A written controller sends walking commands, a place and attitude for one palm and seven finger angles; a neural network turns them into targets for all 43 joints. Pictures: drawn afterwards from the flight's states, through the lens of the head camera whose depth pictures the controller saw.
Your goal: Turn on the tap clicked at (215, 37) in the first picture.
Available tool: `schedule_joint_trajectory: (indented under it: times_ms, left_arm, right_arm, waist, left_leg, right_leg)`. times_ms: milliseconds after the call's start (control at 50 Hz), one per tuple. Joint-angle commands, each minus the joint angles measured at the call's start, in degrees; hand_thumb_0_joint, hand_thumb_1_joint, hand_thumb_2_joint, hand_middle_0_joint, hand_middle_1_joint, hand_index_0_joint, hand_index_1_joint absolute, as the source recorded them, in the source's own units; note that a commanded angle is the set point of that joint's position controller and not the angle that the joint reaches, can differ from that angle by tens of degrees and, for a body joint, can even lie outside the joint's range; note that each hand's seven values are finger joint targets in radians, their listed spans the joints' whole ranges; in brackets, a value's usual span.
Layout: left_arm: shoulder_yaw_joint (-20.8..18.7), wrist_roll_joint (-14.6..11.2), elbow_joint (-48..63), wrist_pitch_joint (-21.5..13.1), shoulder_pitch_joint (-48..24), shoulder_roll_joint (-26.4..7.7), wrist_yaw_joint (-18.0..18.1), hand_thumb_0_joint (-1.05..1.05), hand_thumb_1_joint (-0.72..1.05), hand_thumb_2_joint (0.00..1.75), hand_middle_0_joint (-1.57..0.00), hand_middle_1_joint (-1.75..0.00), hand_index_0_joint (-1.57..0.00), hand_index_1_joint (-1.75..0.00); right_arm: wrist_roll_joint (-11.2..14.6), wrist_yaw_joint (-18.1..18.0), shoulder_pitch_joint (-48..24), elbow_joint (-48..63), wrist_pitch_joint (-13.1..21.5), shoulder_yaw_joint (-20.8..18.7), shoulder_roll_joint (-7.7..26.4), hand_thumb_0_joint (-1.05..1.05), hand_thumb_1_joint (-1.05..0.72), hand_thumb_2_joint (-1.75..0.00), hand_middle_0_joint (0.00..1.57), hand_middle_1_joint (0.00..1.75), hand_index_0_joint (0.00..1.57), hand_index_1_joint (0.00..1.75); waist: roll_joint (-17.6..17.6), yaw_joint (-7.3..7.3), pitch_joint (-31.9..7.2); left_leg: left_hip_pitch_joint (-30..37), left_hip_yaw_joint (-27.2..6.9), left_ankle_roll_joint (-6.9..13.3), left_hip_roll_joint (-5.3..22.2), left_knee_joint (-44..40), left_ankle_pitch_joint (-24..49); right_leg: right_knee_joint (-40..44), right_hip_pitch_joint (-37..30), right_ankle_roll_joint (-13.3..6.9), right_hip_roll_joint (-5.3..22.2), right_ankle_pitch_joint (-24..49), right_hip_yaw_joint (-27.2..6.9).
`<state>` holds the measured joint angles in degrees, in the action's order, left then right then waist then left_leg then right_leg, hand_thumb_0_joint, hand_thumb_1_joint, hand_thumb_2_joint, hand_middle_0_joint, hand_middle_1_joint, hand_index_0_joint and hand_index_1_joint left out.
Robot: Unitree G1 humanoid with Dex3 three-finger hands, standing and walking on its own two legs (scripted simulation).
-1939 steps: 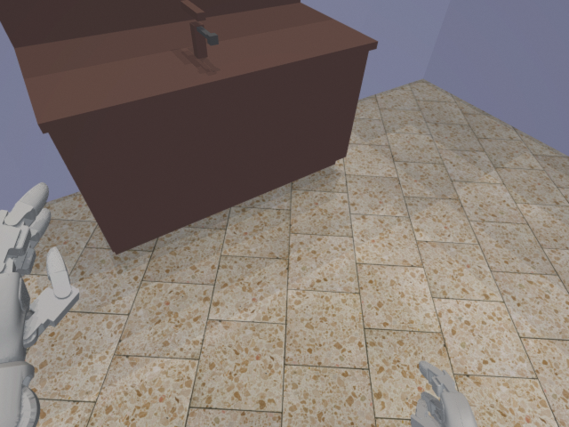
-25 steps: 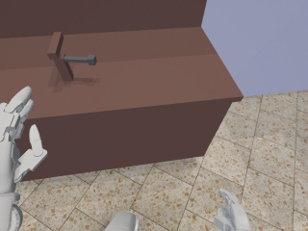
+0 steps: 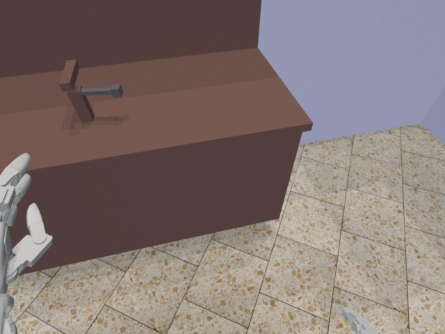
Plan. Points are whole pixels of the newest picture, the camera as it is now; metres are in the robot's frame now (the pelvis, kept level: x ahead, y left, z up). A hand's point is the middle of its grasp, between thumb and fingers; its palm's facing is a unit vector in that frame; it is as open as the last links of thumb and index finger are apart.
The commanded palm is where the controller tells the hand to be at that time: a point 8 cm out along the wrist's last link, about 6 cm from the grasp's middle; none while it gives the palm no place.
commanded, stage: stop stepping back and stand still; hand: left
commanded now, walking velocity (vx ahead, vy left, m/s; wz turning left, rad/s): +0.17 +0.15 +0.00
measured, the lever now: (116, 90) +0.74 +0.36 +0.04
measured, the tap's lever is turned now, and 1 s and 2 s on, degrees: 78 78 78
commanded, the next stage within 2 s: stand and check the lever's angle in 0.64 s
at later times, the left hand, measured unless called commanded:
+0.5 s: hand (54, 286) +0.15 +0.21 +0.15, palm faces +0.46 -0.81 -0.36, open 7.4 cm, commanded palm +0.10 +0.26 +0.18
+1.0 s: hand (40, 250) +0.19 +0.24 +0.16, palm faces +0.42 -0.83 -0.37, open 7.4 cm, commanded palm +0.13 +0.29 +0.18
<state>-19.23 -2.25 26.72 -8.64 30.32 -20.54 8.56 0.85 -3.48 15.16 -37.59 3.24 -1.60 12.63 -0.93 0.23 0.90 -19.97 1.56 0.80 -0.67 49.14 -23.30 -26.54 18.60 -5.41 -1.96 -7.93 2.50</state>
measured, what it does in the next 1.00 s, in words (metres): steps on the spot: left foot, then left foot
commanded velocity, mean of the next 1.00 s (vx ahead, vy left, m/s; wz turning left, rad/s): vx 0.06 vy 0.05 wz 0.00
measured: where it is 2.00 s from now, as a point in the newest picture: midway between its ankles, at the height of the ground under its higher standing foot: outside the picture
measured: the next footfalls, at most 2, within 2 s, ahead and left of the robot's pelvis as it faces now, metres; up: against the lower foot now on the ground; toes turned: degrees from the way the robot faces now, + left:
left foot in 0.14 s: -0.01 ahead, +0.14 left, +0.00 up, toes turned +5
left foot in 0.64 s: +0.01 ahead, +0.11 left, +0.00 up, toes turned +7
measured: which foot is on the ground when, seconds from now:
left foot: up 0.00-0.12, down 0.14-0.34, up 0.36-0.62, down 0.64-1.00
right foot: down 0.00-1.00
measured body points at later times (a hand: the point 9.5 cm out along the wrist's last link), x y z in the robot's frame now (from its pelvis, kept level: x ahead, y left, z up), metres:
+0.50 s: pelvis -0.04 -0.03 +0.00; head -0.04 -0.06 +0.45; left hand +0.12 +0.25 +0.17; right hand +0.12 -0.26 -0.11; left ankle -0.04 +0.10 -0.68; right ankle +0.01 -0.09 -0.74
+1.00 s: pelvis -0.01 +0.00 +0.00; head +0.01 +0.00 +0.45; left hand +0.16 +0.28 +0.18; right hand +0.17 -0.23 -0.08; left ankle -0.03 +0.10 -0.74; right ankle +0.01 -0.09 -0.74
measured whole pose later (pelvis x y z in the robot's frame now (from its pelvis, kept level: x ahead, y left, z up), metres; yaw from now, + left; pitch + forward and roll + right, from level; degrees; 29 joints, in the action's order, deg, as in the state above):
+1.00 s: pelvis -0.01 +0.00 +0.00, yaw +3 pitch -2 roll +0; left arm -16.8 -2.8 27.6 -8.3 26.8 -19.6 9.1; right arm 0.7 -3.8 11.0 -34.6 5.7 -0.2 12.2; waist 0.2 -0.5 3.7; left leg -9.0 3.6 0.7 0.6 26.0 -15.4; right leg -25.4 11.9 -2.9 -2.1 -12.0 2.9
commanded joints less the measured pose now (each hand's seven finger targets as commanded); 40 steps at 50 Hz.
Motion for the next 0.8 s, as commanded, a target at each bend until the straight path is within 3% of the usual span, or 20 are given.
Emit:
schedule_joint_trajectory:
  times_ms: [0, 80, 100, 140, 160, 200, 220, 260, 280, 300, 320, 340, 360, 420, 480, 560, 620, 660, 720, 780]
  left_arm:
    - [-4.44, 0.13, 8.26, -2.99, -9.96, -10.61, 1.17, 0.00, 0.90, 0.90, -0.20, -0.30, -0.20, -0.30]
    - [-5.40, -0.01, 12.09, -3.27, -6.29, -11.26, 1.99, 0.00, 0.90, 0.90, -0.20, -0.30, -0.20, -0.30]
    - [-6.14, -0.33, 12.88, -3.49, -4.49, -11.71, 2.02, 0.00, 0.90, 0.90, -0.20, -0.30, -0.20, -0.30]
    - [-7.09, 0.39, 15.33, -3.80, -6.13, -11.32, 2.04, 0.00, 0.90, 0.90, -0.20, -0.30, -0.20, -0.30]
    - [-9.00, 1.42, 14.08, -2.94, -4.48, -13.09, 1.75, 0.00, 0.90, 0.90, -0.20, -0.30, -0.20, -0.30]
    - [-9.40, 0.67, 13.35, -3.43, -7.14, -12.77, 1.56, 0.00, 0.90, 0.90, -0.20, -0.30, -0.20, -0.30]
    - [-7.63, -0.27, 5.37, -2.90, -3.84, -9.55, 1.15, 0.00, 0.90, 0.90, -0.20, -0.30, -0.20, -0.30]
    - [-6.90, -0.08, 1.17, -2.17, -4.46, -9.02, 0.87, 0.00, 0.90, 0.90, -0.20, -0.30, -0.20, -0.30]
    - [-6.00, 0.25, 0.41, -2.14, -6.60, -8.18, 0.58, 0.00, 0.90, 0.90, -0.20, -0.30, -0.20, -0.30]
    - [-4.09, 0.68, 0.07, -2.16, -8.70, -7.48, -0.03, 0.00, 0.90, 0.90, -0.20, -0.30, -0.20, -0.30]
    - [-3.86, 0.25, 1.09, -2.04, -10.51, -8.63, -0.67, 0.00, 0.90, 0.90, -0.20, -0.30, -0.20, -0.30]
    - [-4.35, -0.44, 3.75, -2.80, -15.22, -9.64, -1.06, 0.00, 0.90, 0.90, -0.20, -0.30, -0.20, -0.30]
    - [-2.87, 0.13, 5.84, -3.92, -17.36, -8.50, -1.39, 0.00, 0.90, 0.90, -0.20, -0.30, -0.20, -0.30]
    - [-3.59, 0.04, 12.03, -4.93, -15.27, -10.54, -1.00, 0.00, 0.90, 0.90, -0.20, -0.30, -0.20, -0.30]
    - [-6.07, -0.05, 15.68, -5.58, -12.39, -12.70, 0.71, 0.00, 0.90, 0.90, -0.20, -0.30, -0.20, -0.30]
    - [-6.63, -0.55, 12.28, -4.56, -5.49, -10.81, 2.00, 0.00, 0.90, 0.90, -0.20, -0.30, -0.20, -0.30]
    - [-6.12, -0.92, 9.55, -4.47, -4.52, -8.81, 1.81, 0.00, 0.90, 0.90, -0.20, -0.30, -0.20, -0.30]
    - [-6.62, -0.60, 8.46, -4.37, -5.12, -9.09, 1.80, 0.00, 0.90, 0.90, -0.20, -0.30, -0.20, -0.30]
    - [-5.56, -0.57, 6.97, -3.58, -3.86, -8.40, 0.99, 0.00, 0.90, 0.90, -0.20, -0.30, -0.20, -0.30]
    - [-4.69, -0.38, 10.87, -3.84, -7.20, -9.02, 1.06, 0.00, 0.90, 0.90, -0.20, -0.30, -0.20, -0.30]
  right_arm:
    - [-0.12, -1.29, -7.81, 10.41, 4.03, -1.31, 5.83, 0.00, -0.90, -0.90, 0.20, 0.30, 0.20, 0.30]
    - [-0.69, -1.30, -5.65, 10.88, 4.85, -0.99, 5.96, 0.00, -0.90, -0.90, 0.20, 0.30, 0.20, 0.30]
    - [-0.88, -1.37, -5.82, 11.55, 5.04, -1.24, 6.93, 0.00, -0.90, -0.90, 0.20, 0.30, 0.20, 0.30]
    - [-0.56, -0.87, -5.93, 11.64, 5.77, -1.23, 7.77, 0.00, -0.90, -0.90, 0.20, 0.30, 0.20, 0.30]
    - [-0.68, -0.66, -6.32, 11.33, 6.39, -1.67, 6.48, 0.00, -0.90, -0.90, 0.20, 0.30, 0.20, 0.30]
    - [0.15, -0.12, -5.22, 9.65, 6.83, -1.73, 6.01, 0.00, -0.90, -0.90, 0.20, 0.30, 0.20, 0.30]
    - [0.38, -0.07, -7.18, 9.24, 6.84, -1.44, 6.68, 0.00, -0.90, -0.90, 0.20, 0.30, 0.20, 0.30]
    - [0.09, -0.90, -7.27, 9.06, 6.14, -0.73, 6.64, 0.00, -0.90, -0.90, 0.20, 0.30, 0.20, 0.30]
    - [0.04, -1.32, -7.25, 9.30, 5.97, -0.79, 6.61, 0.00, -0.90, -0.90, 0.20, 0.30, 0.20, 0.30]
    - [0.16, -1.18, -7.16, 9.04, 5.72, -0.98, 6.00, 0.00, -0.90, -0.90, 0.20, 0.30, 0.20, 0.30]
    - [0.66, -0.75, -8.80, 10.32, 5.42, -1.93, 6.09, 0.00, -0.90, -0.90, 0.20, 0.30, 0.20, 0.30]
    - [0.36, -0.63, -9.03, 10.08, 6.02, -1.91, 6.56, 0.00, -0.90, -0.90, 0.20, 0.30, 0.20, 0.30]
    - [0.33, -0.08, -6.75, 8.59, 6.46, -2.48, 6.92, 0.00, -0.90, -0.90, 0.20, 0.30, 0.20, 0.30]
    - [0.27, 0.25, -7.65, 8.88, 5.79, -1.90, 6.32, 0.00, -0.90, -0.90, 0.20, 0.30, 0.20, 0.30]
    - [-0.18, -0.20, -7.95, 10.37, 6.28, -1.24, 5.50, 0.00, -0.90, -0.90, 0.20, 0.30, 0.20, 0.30]
    - [-0.52, -0.85, -7.16, 11.39, 5.97, -1.09, 4.94, 0.00, -0.90, -0.90, 0.20, 0.30, 0.20, 0.30]
    - [0.21, -0.61, -7.15, 12.47, 5.41, -1.61, 6.83, 0.00, -0.90, -0.90, 0.20, 0.30, 0.20, 0.30]
    - [1.14, -0.39, -7.85, 12.61, 4.84, -2.18, 7.96, 0.00, -0.90, -0.90, 0.20, 0.30, 0.20, 0.30]
    - [1.08, -0.38, -7.73, 12.05, 5.08, -1.79, 6.43, 0.00, -0.90, -0.90, 0.20, 0.30, 0.20, 0.30]
    - [0.68, -0.18, -8.70, 11.97, 5.65, -1.59, 6.71, 0.00, -0.90, -0.90, 0.20, 0.30, 0.20, 0.30]
  waist:
    - [-5.50, 1.71, -4.86]
    - [-2.46, 1.50, -6.37]
    - [3.53, 1.54, -5.61]
    - [20.21, 1.43, -3.15]
    - [16.52, 0.47, -5.79]
    - [12.55, 1.10, 1.08]
    - [9.35, 0.12, 5.33]
    - [8.79, -0.90, 4.38]
    - [3.76, -1.43, 4.31]
    - [-7.77, -0.73, 4.34]
    - [-22.22, -0.41, 1.06]
    - [-16.67, 0.62, 1.26]
    - [-8.70, 1.58, -2.11]
    - [-0.97, 0.99, -0.32]
    - [-5.19, -0.01, -2.93]
    - [-1.04, -0.27, -4.28]
    - [6.29, -0.37, -4.29]
    - [3.37, -0.83, -6.01]
    - [-0.40, 0.24, -2.54]
    - [-2.31, 0.19, -4.28]
  left_leg:
    - [5.83, 2.71, 1.36, 0.63, -6.35, -1.65]
    - [10.56, 3.60, 3.42, -0.12, -23.96, -4.07]
    - [9.09, -1.86, 5.13, 2.73, -30.29, -8.49]
    - [6.14, -19.50, 10.96, 16.20, -40.17, -18.53]
    - [2.66, -14.78, 11.95, 16.68, -37.68, -3.90]
    - [2.11, -18.12, 11.69, 17.18, -39.37, -11.93]
    - [-4.36, -15.13, 9.86, 16.96, -39.33, -13.34]
    - [-7.08, -8.22, 6.23, 12.96, -30.79, -11.32]
    - [-8.92, -4.98, 4.55, 9.20, -21.87, -9.85]
    - [-11.29, 0.28, 2.96, 2.96, -7.31, -6.85]
    - [-15.36, 0.52, 1.24, -0.86, 9.73, -6.93]
    - [-15.26, -3.28, 0.36, 0.20, 16.97, -0.82]
    - [-11.31, -4.89, 0.09, 1.64, 16.61, 1.91]
    - [-5.26, -2.50, -0.13, 2.97, 8.86, 6.24]
    - [2.95, 1.03, 0.64, 1.93, -6.22, 5.14]
    - [11.46, 3.13, 1.79, 0.30, -22.87, 4.29]
    - [10.81, -8.17, 5.01, 8.14, -30.61, 4.31]
    - [8.28, -9.22, 5.07, 9.88, -27.20, 13.23]
    - [4.31, -3.34, 2.22, 4.89, -24.02, 6.24]
    - [6.41, -2.11, 1.46, 4.11, -22.87, 12.42]
  right_leg:
    - [16.22, 5.02, -0.45, 15.85, -32.51, -15.77]
    - [10.65, 0.56, 0.94, 12.87, -31.17, -14.16]
    - [4.98, -0.76, 1.96, 9.59, -29.61, -12.10]
    - [-20.94, 4.15, 6.82, -0.74, -18.41, 0.77]
    - [-35.55, 2.00, 7.46, -1.18, -18.95, -1.84]
    - [-35.13, 11.70, 5.97, 2.06, -17.10, -4.13]
    - [-27.32, 8.21, 5.33, 4.41, -17.32, -4.74]
    - [-7.77, -5.54, 5.35, 2.92, -16.62, -0.57]
    - [2.44, -10.08, 5.10, 2.26, -14.14, -1.39]
    - [9.09, -10.73, 3.16, 6.54, -15.57, -10.58]
    - [18.58, -9.23, -0.83, 19.57, -21.22, -34.49]
    - [19.26, -7.47, -1.59, 20.92, -17.04, -34.86]
    - [17.47, -6.53, 0.22, 19.27, -20.78, -30.84]
    - [17.38, -1.05, 0.30, 17.82, -16.31, -21.98]
    - [16.99, -1.29, -1.11, 16.80, -18.53, -15.60]
    - [14.27, -2.59, 0.24, 14.47, -22.12, -14.94]
    - [4.79, -4.72, 4.56, 7.10, -12.71, -10.36]
    - [1.82, -9.41, 7.15, 4.95, -0.44, -8.14]
    - [9.22, -8.62, 4.36, 9.07, -7.88, -13.37]
    - [9.15, -11.16, 3.26, 11.07, 0.86, -14.19]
